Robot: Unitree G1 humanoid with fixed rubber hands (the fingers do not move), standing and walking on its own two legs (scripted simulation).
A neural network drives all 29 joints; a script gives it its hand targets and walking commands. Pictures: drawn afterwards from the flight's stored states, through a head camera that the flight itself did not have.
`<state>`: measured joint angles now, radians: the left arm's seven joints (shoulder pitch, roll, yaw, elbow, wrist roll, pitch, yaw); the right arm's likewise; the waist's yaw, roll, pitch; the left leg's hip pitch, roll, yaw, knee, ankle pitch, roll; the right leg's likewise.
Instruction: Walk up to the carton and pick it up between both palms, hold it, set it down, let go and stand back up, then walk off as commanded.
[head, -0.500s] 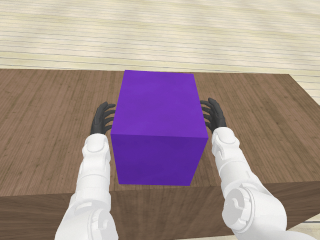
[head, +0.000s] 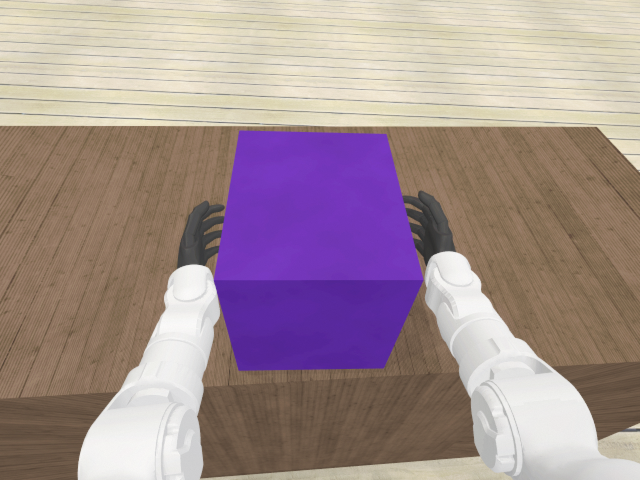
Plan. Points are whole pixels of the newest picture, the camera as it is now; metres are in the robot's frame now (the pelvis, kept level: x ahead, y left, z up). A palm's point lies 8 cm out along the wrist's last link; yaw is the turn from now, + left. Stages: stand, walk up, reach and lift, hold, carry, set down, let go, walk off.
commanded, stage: set down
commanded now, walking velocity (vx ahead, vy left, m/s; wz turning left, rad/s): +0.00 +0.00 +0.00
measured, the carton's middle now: (312, 251) +0.44 +0.02 +0.02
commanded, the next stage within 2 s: none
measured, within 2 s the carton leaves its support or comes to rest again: neither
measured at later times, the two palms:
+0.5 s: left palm (168, 323) +0.31 +0.20 +0.03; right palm (477, 309) +0.33 -0.20 +0.04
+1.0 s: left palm (155, 386) +0.24 +0.20 +0.01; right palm (494, 373) +0.26 -0.20 +0.02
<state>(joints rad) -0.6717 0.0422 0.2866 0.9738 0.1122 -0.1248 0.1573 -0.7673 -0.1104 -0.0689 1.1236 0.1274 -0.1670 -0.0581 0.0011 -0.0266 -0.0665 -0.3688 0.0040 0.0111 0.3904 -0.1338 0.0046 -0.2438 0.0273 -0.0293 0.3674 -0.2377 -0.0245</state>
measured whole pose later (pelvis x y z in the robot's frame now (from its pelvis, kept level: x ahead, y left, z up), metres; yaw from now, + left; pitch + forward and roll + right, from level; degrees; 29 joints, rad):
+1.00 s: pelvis -0.04 +0.01 +0.00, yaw +0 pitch +3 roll -1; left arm -0.08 0.07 0.06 0.47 -0.03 -0.09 0.15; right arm -0.21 -0.25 0.05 0.77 0.29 -0.20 0.08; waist 0.00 -0.03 -0.10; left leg -0.36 0.01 0.01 0.39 -0.09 0.01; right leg -0.24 0.03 -0.03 0.38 -0.20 -0.02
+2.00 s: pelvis -0.02 +0.00 +0.00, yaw +0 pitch +2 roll -1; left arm 0.27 0.10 0.00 0.13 -0.03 0.11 0.15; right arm 0.23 -0.24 0.03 0.34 0.25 -0.07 0.07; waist 0.00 -0.06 -0.06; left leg -0.31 0.01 0.01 0.39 -0.12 0.01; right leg -0.19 0.03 -0.03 0.38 -0.22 -0.03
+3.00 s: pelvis +0.00 -0.01 +0.00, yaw +0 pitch +3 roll +0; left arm 0.25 0.17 0.00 0.42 -0.03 0.09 0.06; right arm 0.25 -0.19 0.03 0.56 0.08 -0.13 0.04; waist 0.00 -0.06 -0.04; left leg -0.31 0.01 0.01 0.39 -0.14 0.00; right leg -0.19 0.03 -0.03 0.38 -0.25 -0.03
